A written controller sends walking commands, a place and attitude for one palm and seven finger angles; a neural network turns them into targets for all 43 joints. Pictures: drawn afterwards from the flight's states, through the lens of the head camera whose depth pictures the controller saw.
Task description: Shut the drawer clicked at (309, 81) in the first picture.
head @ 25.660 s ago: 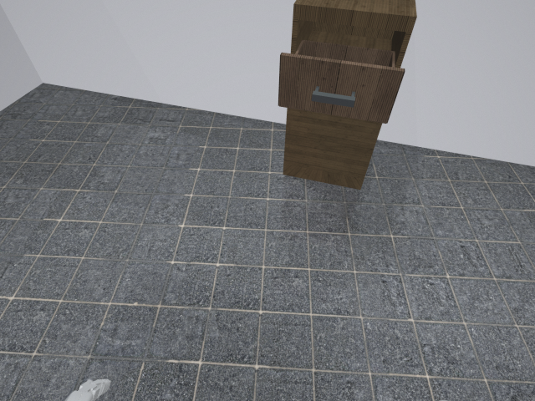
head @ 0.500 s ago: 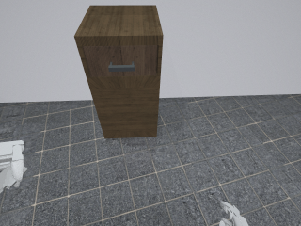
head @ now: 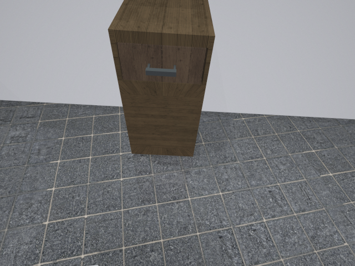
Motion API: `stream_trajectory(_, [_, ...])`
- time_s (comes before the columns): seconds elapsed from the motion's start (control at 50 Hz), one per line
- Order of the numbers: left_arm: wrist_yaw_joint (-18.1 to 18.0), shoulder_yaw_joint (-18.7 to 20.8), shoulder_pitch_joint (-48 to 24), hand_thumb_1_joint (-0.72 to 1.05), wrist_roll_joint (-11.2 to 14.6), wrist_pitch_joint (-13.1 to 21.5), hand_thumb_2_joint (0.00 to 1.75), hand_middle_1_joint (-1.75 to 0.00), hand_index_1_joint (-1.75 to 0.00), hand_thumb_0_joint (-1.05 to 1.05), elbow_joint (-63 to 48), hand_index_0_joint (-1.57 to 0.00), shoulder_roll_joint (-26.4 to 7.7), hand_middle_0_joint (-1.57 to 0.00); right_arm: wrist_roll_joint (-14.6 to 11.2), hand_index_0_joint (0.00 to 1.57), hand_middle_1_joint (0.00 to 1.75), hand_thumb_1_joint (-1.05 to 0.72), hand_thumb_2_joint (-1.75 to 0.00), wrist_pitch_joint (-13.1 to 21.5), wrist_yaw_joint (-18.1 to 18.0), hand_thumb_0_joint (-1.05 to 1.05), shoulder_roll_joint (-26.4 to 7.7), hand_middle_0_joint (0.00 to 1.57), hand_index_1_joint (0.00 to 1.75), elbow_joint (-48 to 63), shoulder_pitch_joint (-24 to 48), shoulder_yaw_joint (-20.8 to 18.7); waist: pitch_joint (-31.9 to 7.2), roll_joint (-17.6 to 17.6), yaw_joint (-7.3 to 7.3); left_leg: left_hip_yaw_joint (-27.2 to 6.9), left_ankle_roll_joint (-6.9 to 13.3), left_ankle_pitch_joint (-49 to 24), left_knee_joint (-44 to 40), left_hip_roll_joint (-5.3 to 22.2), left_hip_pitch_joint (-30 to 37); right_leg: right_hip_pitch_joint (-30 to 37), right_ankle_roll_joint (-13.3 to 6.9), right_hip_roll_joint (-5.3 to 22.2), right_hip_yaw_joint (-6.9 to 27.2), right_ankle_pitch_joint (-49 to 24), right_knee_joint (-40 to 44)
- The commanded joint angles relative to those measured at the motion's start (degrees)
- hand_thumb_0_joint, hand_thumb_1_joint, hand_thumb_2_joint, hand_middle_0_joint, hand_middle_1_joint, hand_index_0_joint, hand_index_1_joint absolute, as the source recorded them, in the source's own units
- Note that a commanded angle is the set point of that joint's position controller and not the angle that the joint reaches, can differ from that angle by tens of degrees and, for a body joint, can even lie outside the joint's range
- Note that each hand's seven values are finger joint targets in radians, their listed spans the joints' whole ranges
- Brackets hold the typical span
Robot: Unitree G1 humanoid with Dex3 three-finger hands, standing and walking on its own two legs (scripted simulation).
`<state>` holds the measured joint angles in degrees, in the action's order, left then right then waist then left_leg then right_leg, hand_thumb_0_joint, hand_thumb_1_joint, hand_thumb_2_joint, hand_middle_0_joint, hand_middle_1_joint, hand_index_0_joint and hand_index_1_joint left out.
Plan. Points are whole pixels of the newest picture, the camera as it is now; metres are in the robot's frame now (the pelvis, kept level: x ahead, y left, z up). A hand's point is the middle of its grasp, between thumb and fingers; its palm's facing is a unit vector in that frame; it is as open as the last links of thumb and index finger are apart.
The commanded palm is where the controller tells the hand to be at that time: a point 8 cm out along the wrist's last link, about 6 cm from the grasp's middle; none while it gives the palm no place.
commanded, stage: let the arm hang, fingers relaxed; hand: left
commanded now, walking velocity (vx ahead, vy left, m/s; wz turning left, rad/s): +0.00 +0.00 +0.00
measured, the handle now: (161, 69) +0.88 +0.11 -0.06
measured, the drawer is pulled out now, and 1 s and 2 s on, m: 0.00 0.00 0.00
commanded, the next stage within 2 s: look to check the result in 0.80 s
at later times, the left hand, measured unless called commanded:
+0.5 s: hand out of the picture +0.00 +0.18 -0.16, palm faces +0.00 -0.98 -0.20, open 7.0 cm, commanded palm none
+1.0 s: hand out of the picture +0.00 +0.16 -0.16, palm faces +0.00 -0.98 -0.18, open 7.4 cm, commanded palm none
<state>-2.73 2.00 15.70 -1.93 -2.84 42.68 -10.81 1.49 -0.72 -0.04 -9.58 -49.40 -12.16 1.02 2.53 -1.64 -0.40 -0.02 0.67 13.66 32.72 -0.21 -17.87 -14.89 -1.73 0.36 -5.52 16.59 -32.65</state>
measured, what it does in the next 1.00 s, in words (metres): stands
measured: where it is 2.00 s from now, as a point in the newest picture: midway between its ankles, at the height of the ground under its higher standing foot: outside the picture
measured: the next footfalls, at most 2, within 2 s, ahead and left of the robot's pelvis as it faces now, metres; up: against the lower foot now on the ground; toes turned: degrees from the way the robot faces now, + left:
none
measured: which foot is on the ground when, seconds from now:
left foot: down 0.00-1.00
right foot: down 0.00-1.00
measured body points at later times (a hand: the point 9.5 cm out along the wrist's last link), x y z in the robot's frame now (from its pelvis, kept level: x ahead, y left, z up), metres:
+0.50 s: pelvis +0.00 +0.01 +0.01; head +0.01 +0.00 +0.46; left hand +0.00 +0.23 -0.15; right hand -0.01 -0.21 -0.16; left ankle +0.04 +0.11 -0.73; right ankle +0.01 -0.10 -0.73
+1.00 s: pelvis +0.01 +0.00 +0.01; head +0.03 -0.01 +0.46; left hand +0.00 +0.21 -0.15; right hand -0.02 -0.20 -0.15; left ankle +0.04 +0.11 -0.73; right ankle +0.01 -0.10 -0.73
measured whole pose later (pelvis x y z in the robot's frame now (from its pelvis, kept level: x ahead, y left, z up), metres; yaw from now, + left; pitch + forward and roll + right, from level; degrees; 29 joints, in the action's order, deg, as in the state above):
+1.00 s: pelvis +0.01 +0.00 +0.01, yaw -2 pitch -2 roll +0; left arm -2.1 0.5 16.4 -0.6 0.0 66.1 -6.4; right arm 0.8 -0.4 -2.3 -6.3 -65.5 -18.0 -1.0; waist 3.2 1.1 -0.3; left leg 2.1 0.7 10.8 24.1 0.3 -11.5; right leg -9.5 -1.6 -0.4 -3.3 13.0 -24.2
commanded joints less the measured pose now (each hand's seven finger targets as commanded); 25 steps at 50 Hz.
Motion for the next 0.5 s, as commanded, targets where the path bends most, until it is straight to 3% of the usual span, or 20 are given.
stream_trajectory(0.0, [1.42,1.1,2.9,0.9,1.03,2.7,0.9,-0.91,-0.91,0.0,3.02,-0.76,-6.28,-0.76,0.22,0.2,0.3,-0.9,-0.9,0.62,-1.12,0.0,-7.25,0.2,0.3,0.9,-0.3,-2.47,-2.75,13.29,0.82,-6.25,2.33,0.94,-11.43,5.4,-0.06,3.88,-1.22,4.12,7.28,-1.4,10.17])
stream_trajectory(0.06, [1.51,0.66,2.25,0.9,1.05,3.08,0.9,-0.78,-0.78,0.0,7.45,-0.64,-6.55,-0.64,-0.06,0.2,0.3,-0.9,-0.9,0.37,-1.32,0.0,-6.21,0.2,0.3,-1.7,-2.6,-2.89,-4.41,7.31,0.38,-5.71,2.11,0.91,-11.05,5.39,2.21,4.51,-1.51,4.81,7.62,-1.68,12.36])
stream_trajectory(0.12, [1.53,0.21,1.72,0.9,1.14,3.3,0.9,-0.65,-0.65,0.0,11.03,-0.52,-6.8,-0.52,-0.33,0.2,0.3,-0.9,-0.9,0.25,-1.43,0.0,-6.9,0.2,0.3,-3.97,-3.92,-3.03,-3.35,2.51,-0.08,-5.23,1.93,-0.37,-11.11,5.62,4.88,2.29,-1.67,5.1,7.51,-0.43,13.79])
stream_trajectory(0.2, [1.39,-0.38,2.1,0.9,1.26,3.25,0.9,-0.47,-0.47,0.0,15.33,-0.36,-6.28,-0.36,-0.38,0.2,0.3,-0.9,-0.9,0.24,-1.58,0.0,-6.66,0.2,0.3,-7.08,-5.22,-2.72,0.22,1.4,-0.18,-5.03,2.0,0.71,-12.89,5.86,5.41,0.18,-1.64,5.13,7.58,1.0,14.99])
stream_trajectory(0.28, [1.17,-0.58,3.16,0.9,1.33,3.35,0.9,-0.3,-0.3,0.0,18.42,-0.2,-5.86,-0.2,-0.49,0.2,0.3,-0.9,-0.9,0.41,-1.69,0.0,-5.89,0.2,0.3,-9.82,-6.69,-2.45,0.86,1.33,-0.11,-4.35,1.9,-0.45,-13.37,5.68,6.02,0.42,-1.55,5.3,7.74,0.91,15.28])
stream_trajectory(0.48, [0.64,-0.77,4.32,0.9,1.46,3.34,0.9,-0.3,-0.3,0.0,21.6,-0.2,-3.49,-0.2,-0.4,0.2,0.3,-0.9,-0.9,0.49,-1.95,0.0,-2.66,0.2,0.3,-13.58,-9.25,-2.08,3.32,1.62,0.23,-3.49,1.7,-0.92,-13.9,5.27,4.99,0.46,-1.42,5.21,7.73,0.63,15.27])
